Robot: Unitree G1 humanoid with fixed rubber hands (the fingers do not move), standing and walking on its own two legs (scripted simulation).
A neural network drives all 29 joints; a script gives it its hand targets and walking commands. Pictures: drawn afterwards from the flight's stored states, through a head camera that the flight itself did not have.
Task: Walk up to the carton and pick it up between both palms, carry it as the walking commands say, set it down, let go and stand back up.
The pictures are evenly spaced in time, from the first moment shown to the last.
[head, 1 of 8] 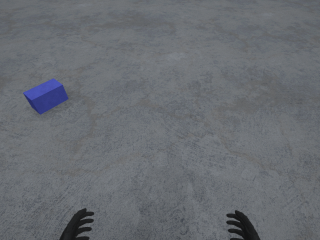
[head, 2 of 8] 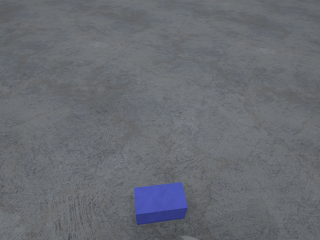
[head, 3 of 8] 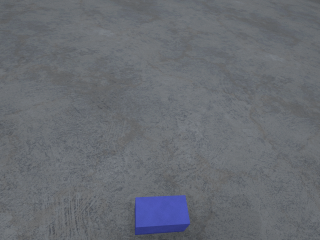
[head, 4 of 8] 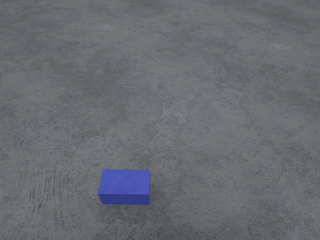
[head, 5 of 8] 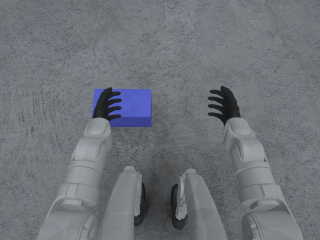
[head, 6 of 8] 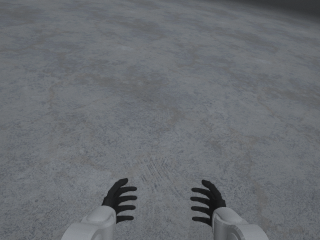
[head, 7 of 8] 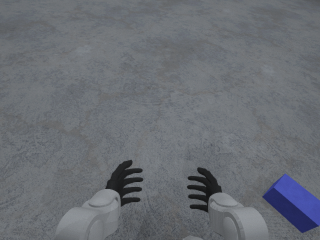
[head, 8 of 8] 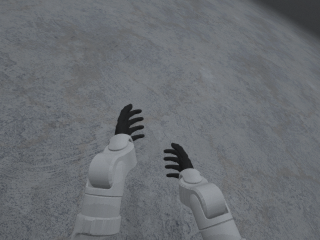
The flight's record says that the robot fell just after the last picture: yes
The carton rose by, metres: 0.03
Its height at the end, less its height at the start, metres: -0.01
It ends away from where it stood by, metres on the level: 0.53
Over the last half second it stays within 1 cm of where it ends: yes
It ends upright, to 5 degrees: no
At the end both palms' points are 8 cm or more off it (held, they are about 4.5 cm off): yes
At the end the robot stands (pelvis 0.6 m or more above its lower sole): no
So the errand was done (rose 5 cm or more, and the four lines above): no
